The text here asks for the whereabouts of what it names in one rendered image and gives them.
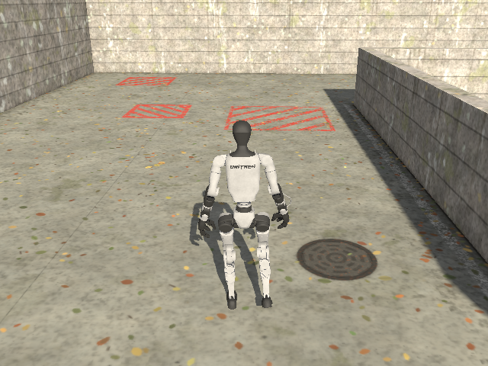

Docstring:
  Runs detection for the left robot shin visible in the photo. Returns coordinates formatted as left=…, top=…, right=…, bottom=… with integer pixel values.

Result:
left=223, top=251, right=236, bottom=299

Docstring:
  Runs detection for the left robot upper arm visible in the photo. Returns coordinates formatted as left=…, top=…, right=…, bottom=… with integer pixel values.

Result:
left=207, top=154, right=226, bottom=197

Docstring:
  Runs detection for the left robot thigh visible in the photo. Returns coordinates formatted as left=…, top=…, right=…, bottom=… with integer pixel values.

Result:
left=218, top=213, right=236, bottom=264

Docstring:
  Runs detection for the right robot hand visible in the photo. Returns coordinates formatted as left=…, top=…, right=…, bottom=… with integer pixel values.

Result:
left=271, top=212, right=289, bottom=229

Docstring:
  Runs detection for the right robot upper arm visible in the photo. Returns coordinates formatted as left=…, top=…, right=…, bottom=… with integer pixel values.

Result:
left=258, top=153, right=280, bottom=195

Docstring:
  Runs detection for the robot left forearm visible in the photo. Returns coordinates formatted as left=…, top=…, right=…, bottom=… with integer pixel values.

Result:
left=200, top=185, right=215, bottom=221

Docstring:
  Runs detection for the robot right forearm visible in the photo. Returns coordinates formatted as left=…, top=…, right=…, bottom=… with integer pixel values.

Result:
left=272, top=184, right=287, bottom=215

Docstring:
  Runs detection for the left robot hand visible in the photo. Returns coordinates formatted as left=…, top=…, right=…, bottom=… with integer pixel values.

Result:
left=198, top=219, right=216, bottom=238

